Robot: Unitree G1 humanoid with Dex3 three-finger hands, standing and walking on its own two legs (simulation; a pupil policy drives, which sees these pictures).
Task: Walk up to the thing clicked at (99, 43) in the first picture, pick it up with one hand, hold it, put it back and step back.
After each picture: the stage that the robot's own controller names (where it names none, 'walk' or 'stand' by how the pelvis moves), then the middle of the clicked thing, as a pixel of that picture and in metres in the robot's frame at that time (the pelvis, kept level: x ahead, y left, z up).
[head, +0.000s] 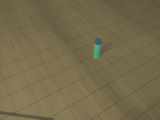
stand; (97, 48) +1.25 -0.18 -0.65
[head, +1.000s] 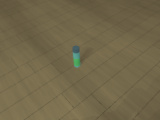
walk; (76, 56) +1.13 +0.12 -0.63
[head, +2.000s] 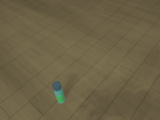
walk; (59, 92) +0.70 +0.25 -0.65
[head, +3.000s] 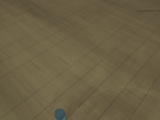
walk; out of the picture +0.49 +0.15 -0.64
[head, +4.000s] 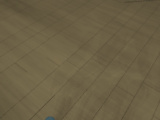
stand; out of the picture +0.40 +0.19 -0.64
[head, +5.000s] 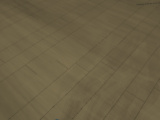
stand; out of the picture +0.39 +0.17 -0.64
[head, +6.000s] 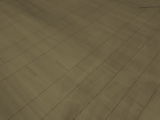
stand; out of the picture +0.37 +0.17 -0.66
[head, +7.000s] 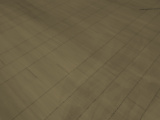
stand; out of the picture +0.36 +0.18 -0.66
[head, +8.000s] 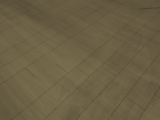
stand; out of the picture +0.36 +0.18 -0.66
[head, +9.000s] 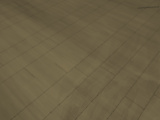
stand; out of the picture +0.35 +0.18 -0.66
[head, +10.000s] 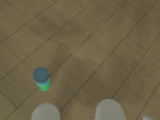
go down; (43, 80) +0.42 +0.16 -0.41
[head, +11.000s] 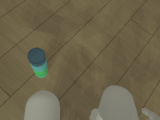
go down; (39, 64) +0.46 +0.16 -0.30
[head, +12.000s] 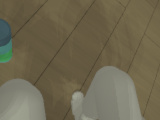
close in; (0, 44) +0.47 +0.19 -0.19
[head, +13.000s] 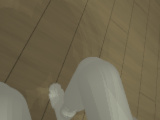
close; out of the picture +0.47 +0.21 -0.17
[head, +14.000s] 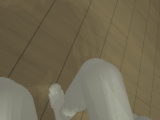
lift; out of the picture +0.43 +0.21 -0.18
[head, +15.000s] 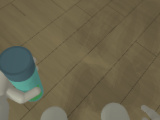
lift; (26, 80) +0.33 +0.17 +0.01
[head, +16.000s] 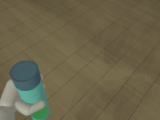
hold; (33, 95) +0.30 +0.16 +0.02
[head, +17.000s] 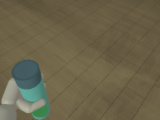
hold; (34, 93) +0.31 +0.16 +0.03
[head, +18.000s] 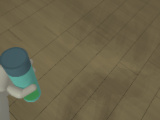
crouch; (24, 79) +0.36 +0.18 -0.02
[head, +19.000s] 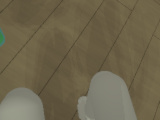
lower; out of the picture +0.52 +0.21 -0.04
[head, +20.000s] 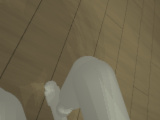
lower; out of the picture +0.49 +0.24 -0.17
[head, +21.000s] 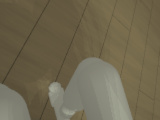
lower; out of the picture +0.48 +0.23 -0.17
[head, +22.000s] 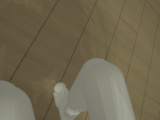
lower; out of the picture +0.47 +0.22 -0.17
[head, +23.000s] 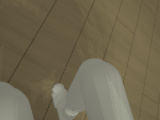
lower; out of the picture +0.47 +0.21 -0.17
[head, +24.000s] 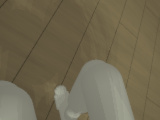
open; out of the picture +0.46 +0.19 -0.18
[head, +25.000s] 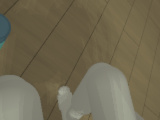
stand; out of the picture +0.44 +0.19 -0.19
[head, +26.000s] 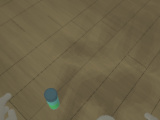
stand; (52, 99) +0.40 +0.14 -0.49
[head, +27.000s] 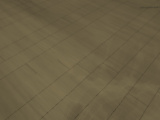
stand; out of the picture +0.37 +0.13 -0.60
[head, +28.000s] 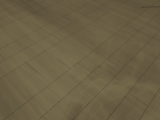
stand; out of the picture +0.37 +0.13 -0.60
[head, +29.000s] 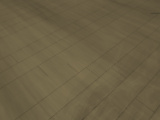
stand; out of the picture +0.39 +0.12 -0.65
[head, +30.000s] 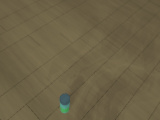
walk; (64, 104) +0.45 +0.06 -0.64
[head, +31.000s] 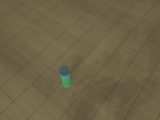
walk; (65, 77) +0.67 +0.14 -0.62
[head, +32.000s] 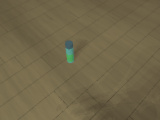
walk; (69, 52) +1.00 +0.15 -0.62
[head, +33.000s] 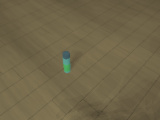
stand; (66, 62) +1.03 +0.15 -0.64
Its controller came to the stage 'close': yes
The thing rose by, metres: 0.68
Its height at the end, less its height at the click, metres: +0.00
